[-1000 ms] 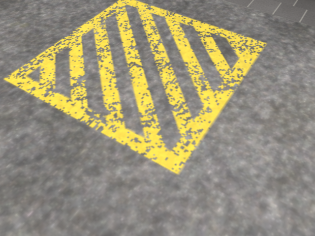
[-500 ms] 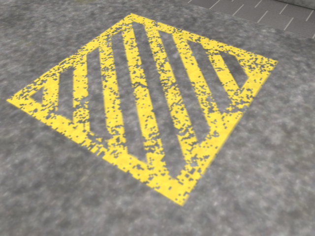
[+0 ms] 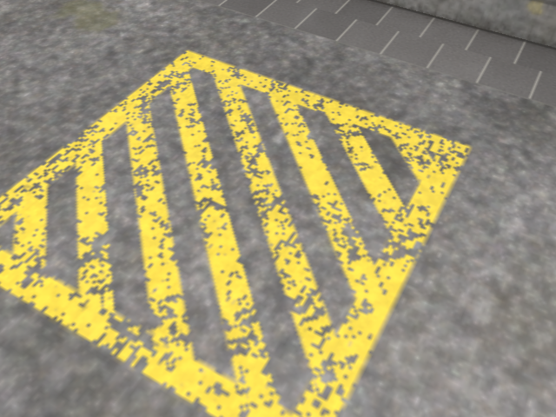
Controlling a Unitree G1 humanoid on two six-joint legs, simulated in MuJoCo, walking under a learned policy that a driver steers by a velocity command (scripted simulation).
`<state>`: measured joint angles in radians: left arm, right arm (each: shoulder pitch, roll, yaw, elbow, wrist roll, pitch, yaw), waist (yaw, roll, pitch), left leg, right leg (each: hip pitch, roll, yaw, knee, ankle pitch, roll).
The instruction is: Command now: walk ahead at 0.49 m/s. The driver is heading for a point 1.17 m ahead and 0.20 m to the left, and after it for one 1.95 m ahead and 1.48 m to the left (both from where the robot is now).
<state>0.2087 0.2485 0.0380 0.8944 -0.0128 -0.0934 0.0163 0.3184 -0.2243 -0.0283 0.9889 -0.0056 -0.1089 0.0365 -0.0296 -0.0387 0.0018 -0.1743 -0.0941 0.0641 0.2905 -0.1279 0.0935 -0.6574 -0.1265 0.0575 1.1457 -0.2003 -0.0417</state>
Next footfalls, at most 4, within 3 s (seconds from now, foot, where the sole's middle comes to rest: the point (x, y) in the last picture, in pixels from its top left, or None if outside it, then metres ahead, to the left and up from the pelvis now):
0.30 right None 0.34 -0.17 -0.78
0.86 left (228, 395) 0.58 0.13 -0.78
1.44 right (250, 266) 0.96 0.08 -0.78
1.88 left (177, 221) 1.14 0.31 -0.78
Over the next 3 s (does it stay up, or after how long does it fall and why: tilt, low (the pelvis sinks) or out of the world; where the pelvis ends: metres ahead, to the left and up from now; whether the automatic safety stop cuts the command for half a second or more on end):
stays up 1.01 0.22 0.00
